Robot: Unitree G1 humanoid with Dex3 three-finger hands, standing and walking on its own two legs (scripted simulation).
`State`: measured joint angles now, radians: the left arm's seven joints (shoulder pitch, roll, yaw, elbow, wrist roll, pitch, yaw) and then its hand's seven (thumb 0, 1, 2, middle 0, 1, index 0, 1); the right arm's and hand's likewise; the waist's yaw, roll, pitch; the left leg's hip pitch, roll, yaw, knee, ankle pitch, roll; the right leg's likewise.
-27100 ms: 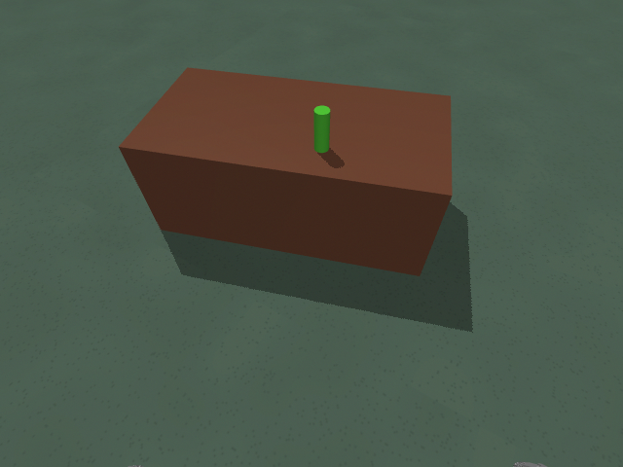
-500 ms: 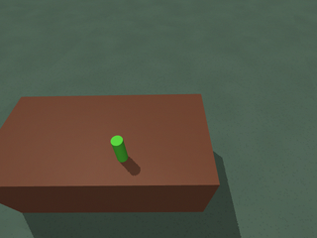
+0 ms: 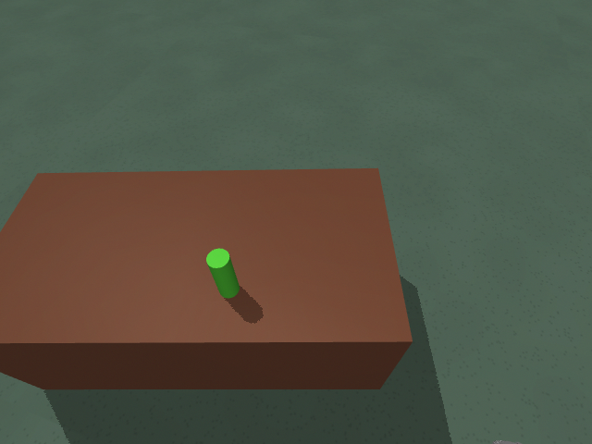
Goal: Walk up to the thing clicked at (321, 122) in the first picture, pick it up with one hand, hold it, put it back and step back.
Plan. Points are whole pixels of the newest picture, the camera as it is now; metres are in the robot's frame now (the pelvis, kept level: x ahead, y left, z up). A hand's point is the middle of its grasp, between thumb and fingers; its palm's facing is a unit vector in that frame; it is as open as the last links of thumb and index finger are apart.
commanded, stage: step back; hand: left
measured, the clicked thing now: (224, 274) +0.48 +0.19 -0.26
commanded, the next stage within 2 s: none
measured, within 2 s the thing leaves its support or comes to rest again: neither
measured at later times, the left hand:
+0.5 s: hand out of the picture +0.07 +0.31 -0.18, palm faces -0.07 -0.93 -0.35, open 7.3 cm
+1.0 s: hand out of the picture -0.04 +0.31 -0.16, palm faces -0.02 -0.92 -0.39, open 7.4 cm
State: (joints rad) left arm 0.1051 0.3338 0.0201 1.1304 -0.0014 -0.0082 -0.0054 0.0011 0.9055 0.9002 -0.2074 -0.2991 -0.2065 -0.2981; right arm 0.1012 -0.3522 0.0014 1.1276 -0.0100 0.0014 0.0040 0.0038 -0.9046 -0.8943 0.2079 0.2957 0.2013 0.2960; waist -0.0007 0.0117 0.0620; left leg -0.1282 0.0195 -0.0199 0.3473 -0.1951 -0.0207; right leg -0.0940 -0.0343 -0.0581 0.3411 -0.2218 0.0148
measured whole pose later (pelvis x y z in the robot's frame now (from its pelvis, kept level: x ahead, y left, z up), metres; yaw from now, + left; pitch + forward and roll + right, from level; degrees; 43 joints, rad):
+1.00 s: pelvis -0.17 +0.05 -0.02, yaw +0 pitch -1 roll +0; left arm 0.12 0.36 0.05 0.77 0.02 0.03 0.01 0.00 0.90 0.90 -0.21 -0.30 -0.21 -0.30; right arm 0.14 -0.41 -0.04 0.86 -0.01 0.03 -0.02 0.00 -0.91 -0.89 0.21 0.30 0.20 0.30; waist 0.01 0.00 0.18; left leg -0.28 -0.04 -0.06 0.71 -0.43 0.00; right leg -0.35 -0.03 0.01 0.66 -0.29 0.00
